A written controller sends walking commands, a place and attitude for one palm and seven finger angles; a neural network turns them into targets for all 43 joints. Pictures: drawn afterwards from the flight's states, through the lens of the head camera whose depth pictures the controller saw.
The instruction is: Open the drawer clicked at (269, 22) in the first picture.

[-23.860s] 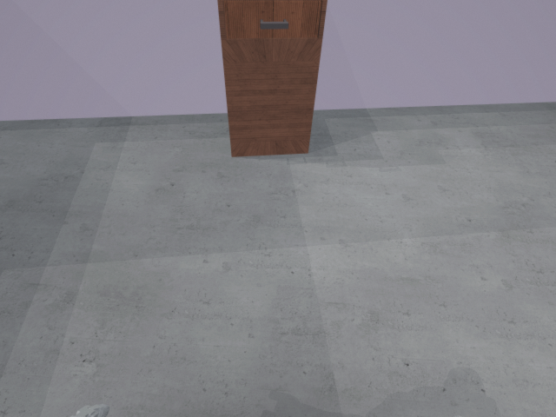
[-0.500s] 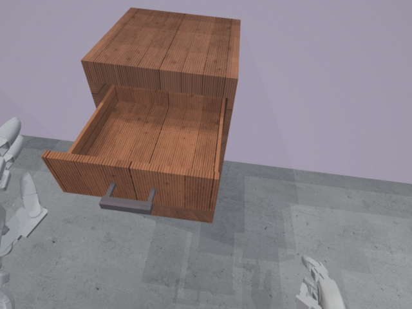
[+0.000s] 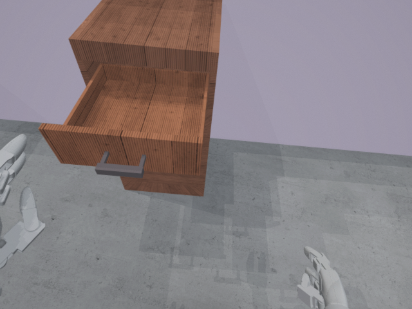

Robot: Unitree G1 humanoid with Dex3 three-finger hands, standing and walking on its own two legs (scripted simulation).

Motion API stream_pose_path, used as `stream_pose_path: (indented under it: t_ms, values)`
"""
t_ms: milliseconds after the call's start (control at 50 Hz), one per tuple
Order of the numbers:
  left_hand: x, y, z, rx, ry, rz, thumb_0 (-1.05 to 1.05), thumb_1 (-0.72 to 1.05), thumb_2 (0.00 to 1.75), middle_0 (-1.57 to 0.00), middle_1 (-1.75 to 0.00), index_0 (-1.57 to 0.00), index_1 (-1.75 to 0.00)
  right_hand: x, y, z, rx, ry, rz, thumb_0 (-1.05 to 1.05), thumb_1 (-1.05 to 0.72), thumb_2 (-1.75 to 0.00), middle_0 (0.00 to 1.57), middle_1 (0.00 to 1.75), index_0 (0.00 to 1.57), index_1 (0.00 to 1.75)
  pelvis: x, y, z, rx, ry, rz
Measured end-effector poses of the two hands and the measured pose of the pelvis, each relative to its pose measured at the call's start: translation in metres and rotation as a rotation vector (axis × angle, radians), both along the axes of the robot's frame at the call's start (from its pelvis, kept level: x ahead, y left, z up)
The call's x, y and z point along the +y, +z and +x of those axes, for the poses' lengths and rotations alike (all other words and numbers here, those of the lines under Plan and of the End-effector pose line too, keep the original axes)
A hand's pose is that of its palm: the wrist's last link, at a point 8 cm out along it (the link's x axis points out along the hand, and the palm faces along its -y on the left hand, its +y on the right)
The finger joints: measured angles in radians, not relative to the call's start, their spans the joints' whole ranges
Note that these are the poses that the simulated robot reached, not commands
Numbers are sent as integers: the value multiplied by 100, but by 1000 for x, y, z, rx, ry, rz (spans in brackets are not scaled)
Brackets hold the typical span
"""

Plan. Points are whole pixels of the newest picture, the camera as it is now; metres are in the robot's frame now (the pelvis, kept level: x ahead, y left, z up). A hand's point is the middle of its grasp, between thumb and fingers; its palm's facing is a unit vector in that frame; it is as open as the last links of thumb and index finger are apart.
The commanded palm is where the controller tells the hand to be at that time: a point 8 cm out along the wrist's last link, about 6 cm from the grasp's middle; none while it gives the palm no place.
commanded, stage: stop stepping back and stand still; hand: left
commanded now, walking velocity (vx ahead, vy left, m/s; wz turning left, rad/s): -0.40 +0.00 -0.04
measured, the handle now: (122, 163) +0.46 +0.22 -0.05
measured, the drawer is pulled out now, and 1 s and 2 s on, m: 0.30 0.30 0.30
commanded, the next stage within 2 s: let the arm hang, fingers relaxed in 0.76 s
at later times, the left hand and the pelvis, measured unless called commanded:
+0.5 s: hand out of the picture +0.09 +0.22 +0.16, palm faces +0.36 -0.83 -0.43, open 7.4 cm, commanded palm +0.02 +0.27 +0.18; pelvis -0.10 -0.01 -0.01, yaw +0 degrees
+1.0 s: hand out of the picture +0.08 +0.23 -0.02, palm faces +0.22 -0.89 -0.39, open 7.4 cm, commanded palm none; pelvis -0.12 -0.02 -0.02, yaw +6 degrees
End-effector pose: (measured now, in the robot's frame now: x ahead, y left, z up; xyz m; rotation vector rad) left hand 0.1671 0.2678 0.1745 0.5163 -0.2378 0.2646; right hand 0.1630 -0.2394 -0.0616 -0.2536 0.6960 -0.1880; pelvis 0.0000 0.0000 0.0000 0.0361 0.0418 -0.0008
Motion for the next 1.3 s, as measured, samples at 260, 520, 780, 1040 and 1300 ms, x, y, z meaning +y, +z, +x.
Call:
stream_pose_path:
  t_ms: [260, 520, 780, 1040, 1300]
  values:
    - [-5, 7, -84, -46, 36, 58, 1, 89, 89, -22, -30, -21, -30, 11, -20, -68, -27, 50, 81, 1, -90, -89, 20, 30, 20, 30, -11, -14, -69, -61, -4, -34]
    - [-10, 4, -119, -49, 32, 13, 1, 89, 89, -22, -30, -21, -30, -19, -15, -146, 27, -41, 7, 1, -90, -89, 20, 30, 20, 30, -15, -7, -104, -59, 9, -27]
    - [-20, 0, -138, -42, 53, -24, 1, 89, 89, -22, -30, -21, -30, -33, -19, -151, 80, -23, 8, 1, -91, -89, 20, 30, 20, 30, -27, -5, -117, -48, 21, -26]
    - [-9, -225, -142, 809, 214, -317, 0, 91, 90, -20, -30, -20, -30, -16, -60, -145, 213, 111, 67, 1, -91, -89, 20, 30, 20, 30, -24, -20, -121, -65, 101, 1]
    - [-64, -316, -354, 1632, 424, -570, 0, 97, 89, -21, -30, -20, -30, -19, -76, -273, 712, -18, 75, 0, -93, -89, 20, 30, 20, 30, -28, 0, -120, -76, 94, -37]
